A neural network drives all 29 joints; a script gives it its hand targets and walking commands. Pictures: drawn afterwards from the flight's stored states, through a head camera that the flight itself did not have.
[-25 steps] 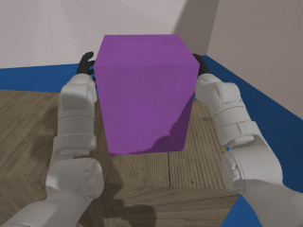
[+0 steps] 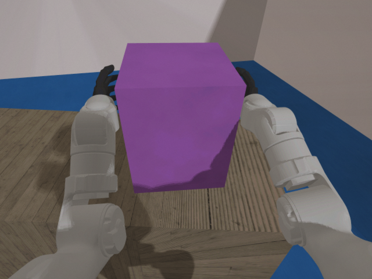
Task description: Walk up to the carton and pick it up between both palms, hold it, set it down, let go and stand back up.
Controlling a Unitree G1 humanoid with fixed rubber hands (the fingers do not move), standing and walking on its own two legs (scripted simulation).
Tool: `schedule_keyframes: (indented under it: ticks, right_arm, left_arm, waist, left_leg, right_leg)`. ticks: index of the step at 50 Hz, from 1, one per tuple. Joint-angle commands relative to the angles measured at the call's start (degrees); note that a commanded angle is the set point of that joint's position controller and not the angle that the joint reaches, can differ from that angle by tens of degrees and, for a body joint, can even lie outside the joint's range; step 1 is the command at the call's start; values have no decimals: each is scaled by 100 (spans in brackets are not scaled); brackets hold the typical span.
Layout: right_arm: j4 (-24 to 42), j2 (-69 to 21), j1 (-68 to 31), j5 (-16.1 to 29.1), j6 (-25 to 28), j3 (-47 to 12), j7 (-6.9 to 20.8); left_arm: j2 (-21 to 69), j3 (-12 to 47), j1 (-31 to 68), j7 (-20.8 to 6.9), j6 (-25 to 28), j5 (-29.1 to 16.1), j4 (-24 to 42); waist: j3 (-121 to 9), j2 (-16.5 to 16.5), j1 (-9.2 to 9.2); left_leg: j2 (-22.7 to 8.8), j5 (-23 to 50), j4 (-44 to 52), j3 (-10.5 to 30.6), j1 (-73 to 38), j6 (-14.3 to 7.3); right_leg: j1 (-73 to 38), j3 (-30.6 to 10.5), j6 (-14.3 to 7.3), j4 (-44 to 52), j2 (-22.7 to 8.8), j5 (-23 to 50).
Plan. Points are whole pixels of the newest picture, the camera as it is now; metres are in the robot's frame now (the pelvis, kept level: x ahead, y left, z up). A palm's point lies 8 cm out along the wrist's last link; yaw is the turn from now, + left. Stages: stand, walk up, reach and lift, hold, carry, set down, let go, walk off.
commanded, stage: hold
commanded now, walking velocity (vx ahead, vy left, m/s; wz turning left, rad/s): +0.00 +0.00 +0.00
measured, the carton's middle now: (176, 116) +0.39 +0.01 +0.20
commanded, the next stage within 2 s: none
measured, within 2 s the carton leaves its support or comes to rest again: neither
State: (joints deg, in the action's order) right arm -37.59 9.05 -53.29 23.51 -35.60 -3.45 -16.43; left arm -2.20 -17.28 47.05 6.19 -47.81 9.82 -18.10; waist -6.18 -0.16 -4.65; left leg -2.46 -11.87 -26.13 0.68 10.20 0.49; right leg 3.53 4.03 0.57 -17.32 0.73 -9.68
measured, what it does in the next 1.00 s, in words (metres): stands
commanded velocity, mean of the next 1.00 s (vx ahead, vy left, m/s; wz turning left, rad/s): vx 0.00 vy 0.00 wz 0.00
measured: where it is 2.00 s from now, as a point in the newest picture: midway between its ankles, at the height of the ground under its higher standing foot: outside the picture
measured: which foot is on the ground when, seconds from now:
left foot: down 0.00-1.00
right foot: down 0.00-1.00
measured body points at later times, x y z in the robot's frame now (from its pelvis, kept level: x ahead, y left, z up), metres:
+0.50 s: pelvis +0.00 +0.00 +0.00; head -0.08 +0.02 +0.44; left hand +0.38 +0.15 +0.26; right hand +0.38 -0.14 +0.25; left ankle +0.03 +0.12 -0.74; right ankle +0.00 -0.13 -0.74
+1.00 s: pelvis -0.01 +0.00 +0.00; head -0.08 +0.02 +0.44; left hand +0.39 +0.16 +0.26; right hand +0.39 -0.14 +0.25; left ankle +0.03 +0.12 -0.74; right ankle +0.00 -0.13 -0.74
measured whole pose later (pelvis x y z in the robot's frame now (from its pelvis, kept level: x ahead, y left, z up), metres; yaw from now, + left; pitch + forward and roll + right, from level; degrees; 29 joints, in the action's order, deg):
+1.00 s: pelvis -0.01 +0.00 +0.00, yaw +0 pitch -4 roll -2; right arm -40.6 8.6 -55.6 22.4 -35.6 -1.8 -16.0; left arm -2.7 -18.2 49.6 5.8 -47.3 10.1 -21.5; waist -7.0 -0.1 -3.9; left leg -2.5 -11.0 -25.4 0.6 10.8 0.5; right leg 4.6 3.8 0.4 -17.4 0.8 -9.1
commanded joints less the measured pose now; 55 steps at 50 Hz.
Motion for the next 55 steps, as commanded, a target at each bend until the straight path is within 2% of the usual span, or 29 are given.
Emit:
schedule_keyframes:
  ticks: [1,15,29,40,49,50,51,52,53,54,55]
  right_arm:
    - [2908,-4145,-5673,916,414,-1433,683]
    - [2626,-4140,-5684,754,360,-1313,684]
    - [2306,-4221,-5912,695,407,-1147,728]
    - [2258,-4207,-5956,726,433,-1122,744]
    - [2360,-4181,-5903,781,427,-1177,734]
    - [2918,-4313,-5698,948,438,-1526,702]
    - [3219,-4215,-5683,1053,399,-1637,637]
    - [3322,-4186,-5845,1034,368,-1610,587]
    - [2899,-3991,-5647,895,264,-1389,581]
    - [3026,-4046,-5659,934,296,-1485,622]
    - [2714,-3990,-5374,840,247,-1327,638]
  left_arm:
    - [3719,2902,5079,-966,457,-1192,1340]
    - [3662,2715,4993,-1085,365,-1010,1017]
    - [3691,2603,5313,-1067,497,-1119,677]
    - [3726,2607,5388,-1016,560,-1193,647]
    - [3744,2663,5331,-995,549,-1202,772]
    - [3909,2886,4948,-938,525,-1307,1294]
    - [3832,2780,4697,-945,454,-1255,1215]
    - [3734,2796,4826,-942,428,-1220,1277]
    - [3650,2661,4817,-960,366,-1105,997]
    - [3731,2812,4829,-938,367,-1151,1280]
    - [3705,2782,4770,-958,321,-1082,1148]
  waist:
    - [-3167,-514,-45]
    - [-2762,-333,-25]
    - [-2880,-361,8]
    - [-3031,-408,0]
    - [-3077,-437,-22]
    - [-3668,-333,-139]
    - [-3613,-312,-132]
    - [-3576,-230,-112]
    - [-2935,-360,-140]
    - [-3096,-405,-127]
    - [-2658,-483,-169]
  left_leg:
    - [469,2357,84,167,-1475,375]
    - [469,1905,252,96,-1304,303]
    - [475,1497,333,86,-1121,237]
    - [470,1529,308,110,-1135,245]
    - [466,1724,254,129,-1212,282]
    - [476,2361,77,229,-1477,275]
    - [524,2645,-21,217,-1520,281]
    - [538,2487,-10,190,-1508,292]
    - [510,2050,150,183,-1271,300]
    - [475,2133,135,196,-1341,330]
    - [449,1997,198,202,-1226,331]
  right_leg:
    - [-345,-284,231,85,518,1654]
    - [-353,-320,224,163,479,1407]
    - [-189,-337,213,221,436,997]
    - [-150,-335,211,215,440,974]
    - [-195,-326,213,184,462,1140]
    - [-563,-326,198,36,529,1878]
    - [-734,-345,243,-18,524,2344]
    - [-762,-332,271,-49,552,2307]
    - [-513,-306,239,57,524,1816]
    - [-467,-278,208,54,568,1651]
    - [-259,-309,154,140,529,1489]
